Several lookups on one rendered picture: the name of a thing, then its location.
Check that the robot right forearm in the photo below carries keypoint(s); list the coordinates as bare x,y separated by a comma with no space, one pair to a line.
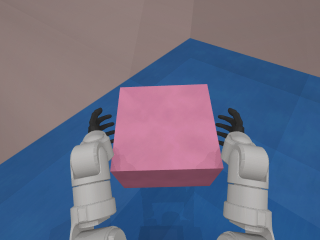
247,198

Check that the robot right hand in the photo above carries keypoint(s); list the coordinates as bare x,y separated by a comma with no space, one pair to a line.
236,122

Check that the left robot upper arm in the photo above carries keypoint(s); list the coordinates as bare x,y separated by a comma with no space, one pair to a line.
103,233

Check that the carton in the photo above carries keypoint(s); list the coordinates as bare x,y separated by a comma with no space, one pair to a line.
165,136

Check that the robot left forearm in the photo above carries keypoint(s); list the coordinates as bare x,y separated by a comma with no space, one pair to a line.
90,179

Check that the robot left hand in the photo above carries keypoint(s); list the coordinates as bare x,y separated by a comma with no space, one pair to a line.
94,123

